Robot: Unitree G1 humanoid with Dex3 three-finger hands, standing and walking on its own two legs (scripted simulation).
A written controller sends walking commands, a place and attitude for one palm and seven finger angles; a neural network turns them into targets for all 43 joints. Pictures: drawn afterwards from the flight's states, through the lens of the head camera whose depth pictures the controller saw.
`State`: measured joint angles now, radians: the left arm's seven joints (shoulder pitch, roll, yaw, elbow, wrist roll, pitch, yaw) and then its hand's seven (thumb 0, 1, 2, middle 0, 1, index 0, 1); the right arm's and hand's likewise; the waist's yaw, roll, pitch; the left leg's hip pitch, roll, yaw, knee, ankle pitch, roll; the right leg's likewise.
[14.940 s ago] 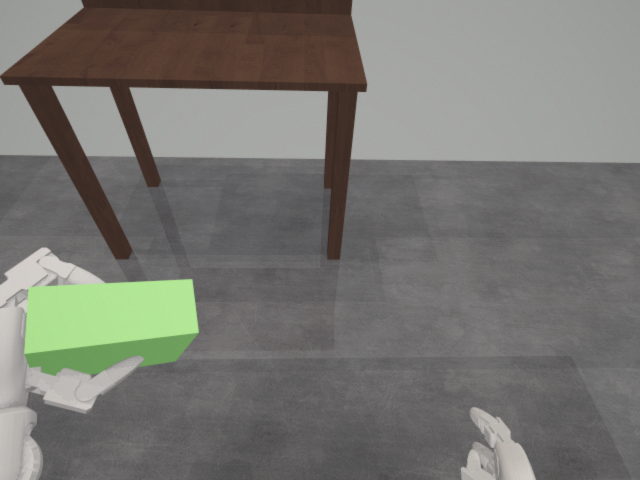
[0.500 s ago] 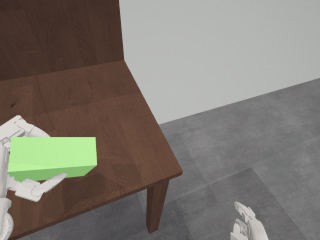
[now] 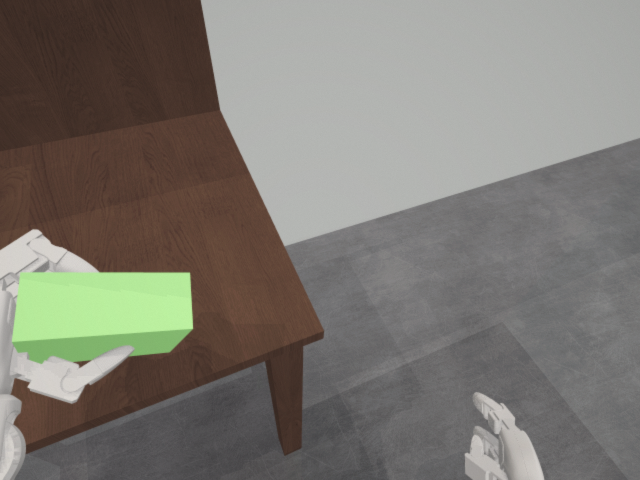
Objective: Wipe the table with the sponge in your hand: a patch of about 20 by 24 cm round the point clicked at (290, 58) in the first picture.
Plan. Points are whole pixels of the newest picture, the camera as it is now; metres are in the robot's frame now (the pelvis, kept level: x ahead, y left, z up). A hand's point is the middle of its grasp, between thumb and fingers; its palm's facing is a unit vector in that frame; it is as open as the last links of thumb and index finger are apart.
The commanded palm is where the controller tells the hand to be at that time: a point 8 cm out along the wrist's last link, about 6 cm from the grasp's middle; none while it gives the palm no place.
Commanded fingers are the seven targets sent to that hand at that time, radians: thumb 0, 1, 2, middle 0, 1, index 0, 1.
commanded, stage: come to a stop and stand still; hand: left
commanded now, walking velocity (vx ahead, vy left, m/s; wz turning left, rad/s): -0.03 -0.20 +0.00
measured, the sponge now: (133, 318) +0.24 +0.21 +0.13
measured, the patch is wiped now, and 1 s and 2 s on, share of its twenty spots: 0.00 0.00 0.00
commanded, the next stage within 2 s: look again from close up in 1.20 s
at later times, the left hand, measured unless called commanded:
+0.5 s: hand (8, 269) +0.24 +0.29 +0.20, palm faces +0.50 -0.76 -0.42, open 9.8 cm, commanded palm +0.15 +0.29 +0.18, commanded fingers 0.00 0.10 1.30 -1.20 -1.60 -1.20 -1.60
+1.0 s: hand (9, 295) +0.23 +0.31 +0.16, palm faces +0.41 -0.83 -0.38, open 9.8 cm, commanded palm +0.17 +0.34 +0.18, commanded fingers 0.00 0.10 1.30 -1.20 -1.60 -1.20 -1.60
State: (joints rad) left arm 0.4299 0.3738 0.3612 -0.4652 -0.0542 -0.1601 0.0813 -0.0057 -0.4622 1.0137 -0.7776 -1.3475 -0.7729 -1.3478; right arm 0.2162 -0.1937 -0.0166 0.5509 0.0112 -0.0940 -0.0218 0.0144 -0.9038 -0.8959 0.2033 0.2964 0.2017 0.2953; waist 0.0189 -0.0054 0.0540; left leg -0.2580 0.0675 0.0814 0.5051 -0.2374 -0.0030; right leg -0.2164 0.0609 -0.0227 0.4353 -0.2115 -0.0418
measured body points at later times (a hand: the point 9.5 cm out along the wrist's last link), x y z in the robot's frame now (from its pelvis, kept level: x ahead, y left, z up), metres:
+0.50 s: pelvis +0.00 +0.00 +0.00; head +0.02 +0.01 +0.45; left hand +0.20 +0.33 +0.22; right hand +0.18 -0.21 -0.08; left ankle +0.02 +0.12 -0.74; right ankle +0.01 -0.09 -0.74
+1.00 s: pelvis +0.01 +0.06 +0.00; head +0.05 +0.08 +0.45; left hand +0.21 +0.35 +0.18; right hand +0.21 -0.16 -0.06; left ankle +0.02 +0.12 -0.74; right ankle +0.01 -0.09 -0.74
